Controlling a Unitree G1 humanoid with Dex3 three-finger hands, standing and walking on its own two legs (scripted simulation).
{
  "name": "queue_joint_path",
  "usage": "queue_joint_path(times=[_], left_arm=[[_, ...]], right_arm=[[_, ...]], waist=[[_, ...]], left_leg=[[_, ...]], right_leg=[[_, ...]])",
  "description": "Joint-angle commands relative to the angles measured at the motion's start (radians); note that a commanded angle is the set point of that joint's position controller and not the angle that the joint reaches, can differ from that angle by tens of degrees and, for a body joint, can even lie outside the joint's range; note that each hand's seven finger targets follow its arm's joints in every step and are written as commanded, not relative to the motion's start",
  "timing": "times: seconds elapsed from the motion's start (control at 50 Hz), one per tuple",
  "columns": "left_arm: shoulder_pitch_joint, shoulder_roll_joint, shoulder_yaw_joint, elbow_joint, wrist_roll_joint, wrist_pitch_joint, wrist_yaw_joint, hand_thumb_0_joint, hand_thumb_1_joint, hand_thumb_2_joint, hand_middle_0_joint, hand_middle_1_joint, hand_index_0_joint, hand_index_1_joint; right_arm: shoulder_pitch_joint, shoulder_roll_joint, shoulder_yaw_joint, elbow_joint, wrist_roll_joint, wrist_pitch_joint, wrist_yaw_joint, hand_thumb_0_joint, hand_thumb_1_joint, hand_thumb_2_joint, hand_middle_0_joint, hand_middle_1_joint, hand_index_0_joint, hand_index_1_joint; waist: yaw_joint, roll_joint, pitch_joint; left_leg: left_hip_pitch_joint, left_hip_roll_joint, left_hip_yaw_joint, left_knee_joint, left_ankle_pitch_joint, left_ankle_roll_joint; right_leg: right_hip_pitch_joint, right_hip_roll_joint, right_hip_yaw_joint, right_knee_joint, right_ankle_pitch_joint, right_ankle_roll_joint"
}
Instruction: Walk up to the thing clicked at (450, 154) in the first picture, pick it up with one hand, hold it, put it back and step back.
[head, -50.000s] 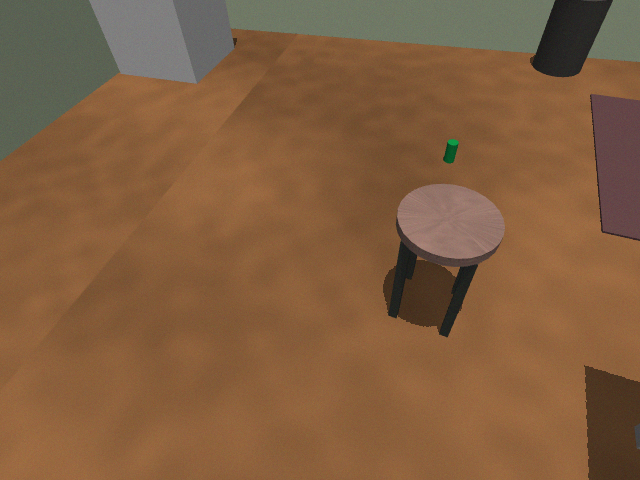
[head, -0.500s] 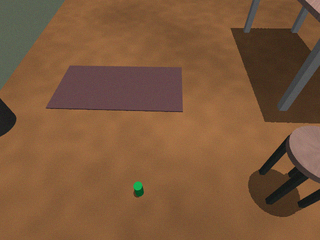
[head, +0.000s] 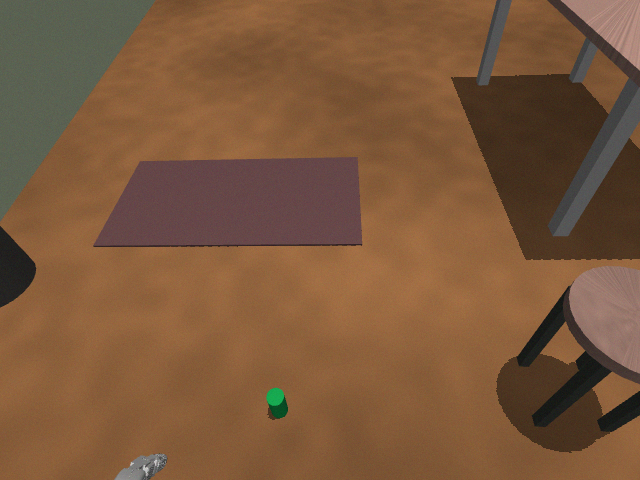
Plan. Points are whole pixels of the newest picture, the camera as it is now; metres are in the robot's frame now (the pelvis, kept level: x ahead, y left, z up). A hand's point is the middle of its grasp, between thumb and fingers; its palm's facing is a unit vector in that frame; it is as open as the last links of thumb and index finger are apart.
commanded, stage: stand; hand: left
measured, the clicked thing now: (277, 403) +0.47 +0.21 -0.73
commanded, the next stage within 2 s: rise first in 1.76 s
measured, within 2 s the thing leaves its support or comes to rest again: neither
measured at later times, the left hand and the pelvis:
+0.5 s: hand out of the picture +0.06 +0.27 -0.15, palm faces -0.03 -0.94 -0.34, open 7.3 cm; pelvis -0.01 +0.01 +0.00, yaw -1 degrees
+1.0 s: hand out of the picture +0.07 +0.27 -0.15, palm faces -0.04 -0.94 -0.34, open 7.3 cm; pelvis -0.01 +0.01 +0.00, yaw +0 degrees
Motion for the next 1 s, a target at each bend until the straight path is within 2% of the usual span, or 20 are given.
queue_joint_path(times=[0.0,0.04,0.14,0.18,0.28,0.32,0.38,0.44,0.52,0.56,0.6,0.68,0.7,0.76,0.84,0.88,0.94,0.98], left_arm=[[-0.032,0.219,0.059,-0.021,0.004,-0.017,0.015,0.000,0.900,0.900,-0.200,-0.300,-0.200,-0.300],[-0.034,0.219,0.060,-0.013,0.005,-0.016,0.013,0.000,0.900,0.900,-0.200,-0.300,-0.200,-0.300],[-0.044,0.219,0.060,0.007,0.008,-0.013,0.014,0.000,0.900,0.900,-0.200,-0.300,-0.200,-0.300],[-0.046,0.228,0.061,0.009,0.010,-0.013,0.015,0.000,0.900,0.900,-0.200,-0.300,-0.200,-0.300],[-0.024,0.223,0.055,0.019,0.008,-0.012,0.016,0.000,0.900,0.900,-0.200,-0.300,-0.200,-0.300],[-0.022,0.232,0.054,0.022,0.011,-0.011,0.018,0.000,0.900,0.900,-0.200,-0.300,-0.200,-0.300],[-0.008,0.230,0.051,0.025,0.010,-0.011,0.017,0.000,0.900,0.900,-0.200,-0.300,-0.200,-0.300],[0.003,0.232,0.050,0.029,0.011,-0.007,0.017,0.000,0.900,0.900,-0.200,-0.300,-0.200,-0.300],[0.015,0.232,0.051,0.027,0.011,-0.008,0.016,0.000,0.900,0.900,-0.200,-0.300,-0.200,-0.300],[0.023,0.222,0.047,0.030,0.010,-0.006,0.016,0.000,0.900,0.900,-0.200,-0.300,-0.200,-0.301],[0.033,0.219,0.045,0.026,0.011,-0.008,0.015,0.000,0.900,0.900,-0.200,-0.300,-0.200,-0.301],[0.030,0.222,0.043,0.023,0.011,-0.007,0.017,0.000,0.900,0.900,-0.200,-0.300,-0.200,-0.301],[0.035,0.223,0.042,0.020,0.014,-0.009,0.017,0.000,0.900,0.900,-0.200,-0.300,-0.200,-0.301],[0.031,0.227,0.044,0.017,0.010,-0.007,0.018,0.000,0.900,0.900,-0.200,-0.300,-0.200,-0.301],[0.039,0.225,0.041,0.015,0.011,-0.009,0.017,0.000,0.900,0.900,-0.200,-0.300,-0.200,-0.301],[0.033,0.232,0.045,0.012,0.011,-0.008,0.018,0.000,0.900,0.900,-0.200,-0.300,-0.200,-0.301],[0.034,0.226,0.042,0.013,0.010,-0.009,0.018,0.000,0.900,0.900,-0.200,-0.300,-0.200,-0.301],[0.034,0.231,0.044,0.013,0.010,-0.008,0.019,0.000,0.900,0.900,-0.200,-0.300,-0.200,-0.301]], right_arm=[[-0.046,-0.231,-0.053,-0.027,-0.004,-0.030,-0.023,0.000,-0.900,-0.900,0.200,0.300,0.200,0.300],[-0.056,-0.226,-0.051,-0.021,-0.007,-0.034,-0.023,0.000,-0.900,-0.900,0.200,0.300,0.200,0.300],[-0.066,-0.222,-0.052,0.000,-0.006,-0.029,-0.021,0.000,-0.900,-0.900,0.200,0.300,0.200,0.300],[-0.066,-0.220,-0.053,0.002,-0.008,-0.030,-0.020,0.000,-0.900,-0.900,0.200,0.300,0.200,0.300],[-0.070,-0.226,-0.054,0.016,-0.008,-0.028,-0.020,0.000,-0.900,-0.900,0.200,0.300,0.200,0.300],[-0.059,-0.223,-0.053,0.021,-0.009,-0.022,-0.019,0.000,-0.900,-0.900,0.200,0.300,0.200,0.300],[-0.059,-0.232,-0.054,0.024,-0.010,-0.020,-0.018,0.000,-0.900,-0.900,0.200,0.300,0.200,0.300],[-0.046,-0.231,-0.053,0.031,-0.011,-0.016,-0.017,0.000,-0.900,-0.900,0.200,0.300,0.200,0.300],[-0.042,-0.235,-0.054,0.030,-0.011,-0.019,-0.017,0.000,-0.900,-0.900,0.200,0.300,0.200,0.300],[-0.041,-0.233,-0.051,0.033,-0.010,-0.019,-0.017,0.000,-0.900,-0.900,0.200,0.300,0.200,0.300],[-0.038,-0.237,-0.052,0.033,-0.010,-0.021,-0.016,0.000,-0.900,-0.900,0.200,0.300,0.200,0.300],[-0.032,-0.230,-0.050,0.032,-0.009,-0.018,-0.016,0.000,-0.900,-0.900,0.200,0.300,0.200,0.300],[-0.034,-0.231,-0.052,0.029,-0.009,-0.019,-0.015,0.000,-0.900,-0.900,0.200,0.300,0.200,0.300],[-0.021,-0.231,-0.049,0.033,-0.010,-0.016,-0.016,0.000,-0.900,-0.900,0.200,0.300,0.200,0.300],[-0.023,-0.230,-0.046,0.031,-0.008,-0.017,-0.015,0.000,-0.900,-0.900,0.200,0.300,0.200,0.300],[-0.012,-0.233,-0.047,0.033,-0.010,-0.016,-0.016,0.000,-0.900,-0.900,0.200,0.300,0.200,0.300],[-0.019,-0.232,-0.045,0.029,-0.007,-0.016,-0.015,0.000,-0.900,-0.900,0.200,0.300,0.200,0.300],[-0.015,-0.228,-0.045,0.031,-0.008,-0.015,-0.015,0.000,-0.900,-0.900,0.200,0.300,0.200,0.300]], waist=[[0.006,0.004,-0.101],[0.008,0.011,-0.111],[0.004,-0.004,-0.085],[0.004,-0.016,-0.111],[0.007,-0.001,-0.111],[0.001,-0.014,-0.092],[0.001,0.005,-0.100],[0.001,-0.005,-0.067],[0.004,0.010,-0.094],[0.006,0.008,-0.066],[0.007,0.013,-0.078],[0.002,-0.006,-0.063],[0.004,-0.019,-0.087],[0.000,-0.004,-0.073],[0.003,-0.005,-0.072],[0.001,-0.010,-0.076],[0.001,-0.013,-0.081],[0.002,-0.024,-0.079]], left_leg=[[0.009,0.103,-0.073,-0.057,0.254,0.046],[0.036,0.106,-0.069,-0.065,0.258,0.046],[0.010,0.099,-0.073,-0.091,0.173,0.048],[0.038,0.105,-0.074,-0.091,0.213,0.049],[0.038,0.106,-0.072,-0.085,0.224,0.050],[0.011,0.098,-0.071,-0.098,0.140,0.049],[0.017,0.099,-0.071,-0.095,0.137,0.056],[-0.013,0.095,-0.076,-0.114,0.064,0.055],[0.005,0.097,-0.076,-0.106,0.096,0.057],[-0.013,0.094,-0.079,-0.114,0.067,0.056],[0.009,0.097,-0.077,-0.104,0.112,0.057],[-0.010,0.095,-0.081,-0.103,0.102,0.056],[0.011,0.096,-0.077,-0.094,0.128,0.057],[-0.011,0.091,-0.074,-0.101,0.083,0.056],[-0.008,0.095,-0.077,-0.096,0.109,0.055],[-0.016,0.092,-0.074,-0.103,0.075,0.057],[-0.006,0.096,-0.078,-0.092,0.127,0.058],[-0.005,0.092,-0.075,-0.098,0.114,0.054]], right_leg=[[0.060,-0.127,0.096,-0.063,0.259,-0.008],[0.046,-0.128,0.099,-0.071,0.245,-0.008],[0.028,-0.125,0.099,-0.099,0.168,-0.001],[0.031,-0.127,0.096,-0.088,0.191,-0.006],[0.028,-0.130,0.099,-0.093,0.210,-0.004],[0.016,-0.128,0.101,-0.112,0.136,-0.003],[0.015,-0.134,0.108,-0.111,0.145,-0.001],[-0.009,-0.125,0.105,-0.121,0.064,-0.001],[-0.003,-0.131,0.112,-0.107,0.099,-0.004],[-0.018,-0.128,0.109,-0.111,0.074,-0.004],[-0.024,-0.131,0.111,-0.107,0.106,-0.004],[-0.019,-0.128,0.108,-0.111,0.092,-0.003],[-0.014,-0.132,0.108,-0.104,0.119,-0.006],[-0.020,-0.132,0.114,-0.114,0.082,-0.006],[-0.015,-0.133,0.111,-0.109,0.105,-0.005],[-0.011,-0.134,0.114,-0.111,0.082,-0.005],[-0.004,-0.134,0.108,-0.103,0.128,-0.005],[-0.008,-0.132,0.107,-0.104,0.108,-0.008]])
